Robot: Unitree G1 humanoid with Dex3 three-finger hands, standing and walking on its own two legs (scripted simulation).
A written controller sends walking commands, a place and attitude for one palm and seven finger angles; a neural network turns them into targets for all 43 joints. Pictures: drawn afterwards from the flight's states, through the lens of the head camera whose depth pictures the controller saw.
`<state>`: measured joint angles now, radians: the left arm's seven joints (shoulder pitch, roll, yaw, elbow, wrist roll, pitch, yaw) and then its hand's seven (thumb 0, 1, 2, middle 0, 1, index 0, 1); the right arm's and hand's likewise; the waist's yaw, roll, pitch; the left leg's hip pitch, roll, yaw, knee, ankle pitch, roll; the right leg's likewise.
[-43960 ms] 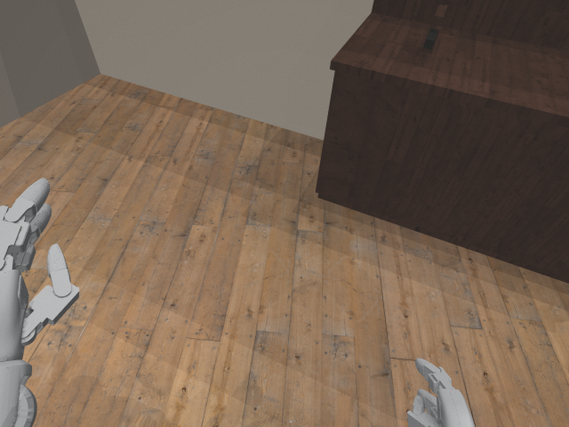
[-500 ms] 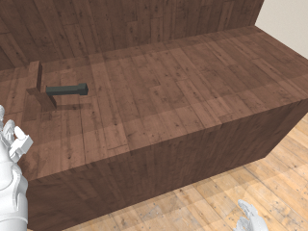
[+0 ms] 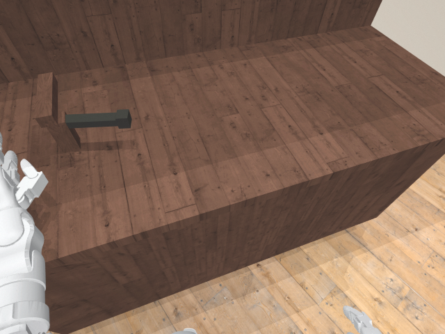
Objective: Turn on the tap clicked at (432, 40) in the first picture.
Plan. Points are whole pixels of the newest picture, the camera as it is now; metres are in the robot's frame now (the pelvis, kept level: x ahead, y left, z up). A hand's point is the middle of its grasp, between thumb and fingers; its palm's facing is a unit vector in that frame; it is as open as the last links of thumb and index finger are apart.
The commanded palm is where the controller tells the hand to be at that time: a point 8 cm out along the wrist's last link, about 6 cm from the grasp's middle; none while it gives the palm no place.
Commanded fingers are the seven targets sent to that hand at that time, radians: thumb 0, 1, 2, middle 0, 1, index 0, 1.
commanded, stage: reach beside the lever's end, fingers flat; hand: left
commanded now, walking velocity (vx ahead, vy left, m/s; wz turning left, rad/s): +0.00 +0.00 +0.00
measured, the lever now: (123, 118) +0.51 +0.24 +0.07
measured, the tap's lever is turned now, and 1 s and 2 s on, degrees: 76 76 76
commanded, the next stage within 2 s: push the lever round in 0.54 s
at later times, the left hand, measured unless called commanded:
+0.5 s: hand (48, 173) +0.36 +0.34 +0.07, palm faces +0.61 -0.79 -0.09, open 7.8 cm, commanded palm +0.31 +0.37 +0.07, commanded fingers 0.00 0.90 0.90 -0.15 -0.15 -0.15 -0.15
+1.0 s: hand (55, 170) +0.37 +0.32 +0.08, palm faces +0.60 -0.80 -0.08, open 7.8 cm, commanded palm +0.31 +0.35 +0.07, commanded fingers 0.00 0.90 0.90 -0.15 -0.15 -0.15 -0.15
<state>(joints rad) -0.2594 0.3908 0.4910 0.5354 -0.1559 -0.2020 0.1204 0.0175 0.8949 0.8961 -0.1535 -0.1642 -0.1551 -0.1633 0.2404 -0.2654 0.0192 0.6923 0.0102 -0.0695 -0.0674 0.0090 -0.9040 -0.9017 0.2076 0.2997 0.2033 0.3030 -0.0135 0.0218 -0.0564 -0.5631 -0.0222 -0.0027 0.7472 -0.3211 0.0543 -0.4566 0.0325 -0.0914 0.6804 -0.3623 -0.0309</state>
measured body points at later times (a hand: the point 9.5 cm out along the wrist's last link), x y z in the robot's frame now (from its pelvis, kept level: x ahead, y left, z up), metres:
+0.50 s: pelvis +0.00 +0.00 +0.00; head +0.05 +0.02 +0.44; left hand +0.33 +0.38 +0.08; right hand +0.09 -0.27 -0.11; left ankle +0.03 +0.08 -0.71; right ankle -0.01 -0.10 -0.71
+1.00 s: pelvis +0.00 -0.02 -0.01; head +0.05 -0.01 +0.44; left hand +0.33 +0.36 +0.08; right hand +0.11 -0.29 -0.11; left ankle +0.03 +0.08 -0.71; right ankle -0.01 -0.10 -0.71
